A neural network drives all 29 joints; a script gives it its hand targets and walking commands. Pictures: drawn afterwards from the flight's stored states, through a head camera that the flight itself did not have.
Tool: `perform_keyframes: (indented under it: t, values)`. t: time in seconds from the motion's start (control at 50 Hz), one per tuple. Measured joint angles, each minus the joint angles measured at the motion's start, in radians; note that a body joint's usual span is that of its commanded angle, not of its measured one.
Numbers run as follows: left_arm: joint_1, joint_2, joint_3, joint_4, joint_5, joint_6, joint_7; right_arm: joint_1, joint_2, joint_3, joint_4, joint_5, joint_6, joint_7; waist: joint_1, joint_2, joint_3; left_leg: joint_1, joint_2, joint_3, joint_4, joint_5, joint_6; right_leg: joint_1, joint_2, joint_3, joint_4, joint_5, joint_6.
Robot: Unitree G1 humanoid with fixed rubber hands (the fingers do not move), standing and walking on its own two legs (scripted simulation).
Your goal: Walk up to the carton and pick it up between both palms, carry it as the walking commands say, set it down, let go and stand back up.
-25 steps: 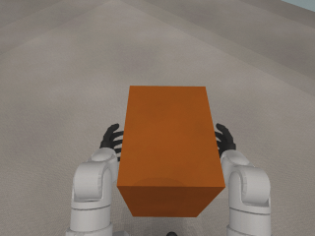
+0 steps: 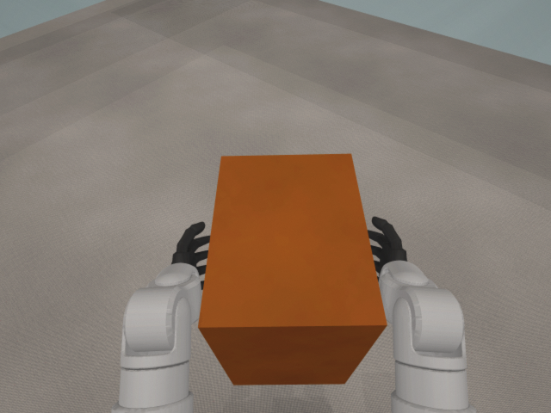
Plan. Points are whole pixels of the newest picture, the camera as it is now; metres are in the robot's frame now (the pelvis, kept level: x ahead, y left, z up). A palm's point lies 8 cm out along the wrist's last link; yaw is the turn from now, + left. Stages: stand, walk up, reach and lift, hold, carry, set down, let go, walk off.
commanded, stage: carry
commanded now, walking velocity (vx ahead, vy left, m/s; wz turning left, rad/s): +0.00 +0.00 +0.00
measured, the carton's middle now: (287, 278) +0.31 +0.01 +0.01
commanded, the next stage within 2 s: none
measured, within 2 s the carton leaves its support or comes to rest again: neither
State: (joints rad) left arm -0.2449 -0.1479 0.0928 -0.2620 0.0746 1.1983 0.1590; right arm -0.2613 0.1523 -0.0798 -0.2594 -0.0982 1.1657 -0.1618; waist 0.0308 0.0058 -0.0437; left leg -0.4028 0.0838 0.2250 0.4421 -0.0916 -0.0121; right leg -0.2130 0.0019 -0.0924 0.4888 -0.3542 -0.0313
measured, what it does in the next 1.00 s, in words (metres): walks ahead: left foot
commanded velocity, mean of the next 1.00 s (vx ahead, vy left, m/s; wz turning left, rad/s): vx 0.00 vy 0.00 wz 0.00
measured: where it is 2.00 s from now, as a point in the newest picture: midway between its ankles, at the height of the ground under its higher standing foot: outside the picture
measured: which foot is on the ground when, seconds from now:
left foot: down 0.00-0.70, up 0.72-0.86, down 0.88-1.00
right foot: down 0.00-0.92, up 0.94-1.00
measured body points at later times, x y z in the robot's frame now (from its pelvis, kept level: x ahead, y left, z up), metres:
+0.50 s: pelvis +0.04 -0.03 -0.02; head +0.04 -0.04 +0.43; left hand +0.32 +0.11 +0.05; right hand +0.33 -0.16 +0.05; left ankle +0.05 +0.13 -0.74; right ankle -0.09 -0.07 -0.74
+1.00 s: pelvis +0.12 -0.02 -0.03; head +0.12 -0.04 +0.42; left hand +0.41 +0.11 +0.02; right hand +0.40 -0.17 +0.01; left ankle +0.10 +0.07 -0.74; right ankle +0.01 -0.09 -0.71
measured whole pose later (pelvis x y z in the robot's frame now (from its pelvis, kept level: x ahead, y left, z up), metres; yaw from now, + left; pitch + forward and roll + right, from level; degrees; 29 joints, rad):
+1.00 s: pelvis +0.12 -0.02 -0.03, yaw -3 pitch +3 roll +4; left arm -0.20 -0.14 0.12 -0.17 0.11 1.19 0.13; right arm -0.22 0.14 -0.03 -0.12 -0.13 1.13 -0.14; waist -0.02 -0.02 -0.04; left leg -0.33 0.00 0.28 0.69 -0.39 0.06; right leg -0.33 -0.03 0.00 0.96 -0.58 0.00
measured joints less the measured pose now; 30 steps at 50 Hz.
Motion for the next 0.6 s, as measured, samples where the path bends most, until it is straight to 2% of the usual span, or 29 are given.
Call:
perform_keyframes:
  t: [0.16, 0.26, 0.46, 0.54, 0.6]
  values:
    - [0.018, 0.004, -0.03, 0.002, 0.003, 0.026, 0.001, 0.047, -0.01, 0.009, -0.026, 0.006, 0.024, -0.002, -0.048, -0.017, -0.03, 0.044, 0.001, -0.012, 0.049, -0.093, -0.027, 0.047, 0.0, -0.011, 0.051, -0.096, -0.047]
    - [0.032, 0.006, -0.03, 0.015, 0.012, 0.045, -0.002, 0.052, -0.011, 0.015, 0.006, 0.008, 0.035, -0.001, -0.06, -0.044, -0.037, 0.065, 0.0, -0.011, 0.084, -0.11, -0.037, 0.064, -0.009, -0.011, 0.101, -0.127, -0.041]
    - [0.042, 0.008, -0.015, -0.005, 0.015, 0.066, -0.003, 0.036, -0.008, 0.027, 0.026, 0.008, 0.045, 0.0, -0.036, -0.075, -0.017, 0.1, -0.005, -0.004, 0.131, -0.177, -0.047, 0.1, -0.021, -0.006, 0.144, -0.186, -0.043]
    - [0.047, 0.009, -0.01, -0.009, 0.013, 0.065, -0.002, 0.033, -0.007, 0.033, 0.035, 0.006, 0.042, 0.001, -0.021, -0.077, -0.008, 0.109, -0.005, 0.006, 0.144, -0.189, -0.042, 0.092, -0.03, 0.001, 0.182, -0.18, -0.015]
    - [0.051, 0.01, -0.004, -0.006, 0.011, 0.063, -0.002, 0.027, -0.006, 0.036, 0.048, 0.003, 0.04, 0.001, -0.013, -0.057, 0.005, 0.104, 0.014, 0.01, 0.158, -0.157, -0.033, 0.058, -0.021, 0.004, 0.237, -0.106, 0.021]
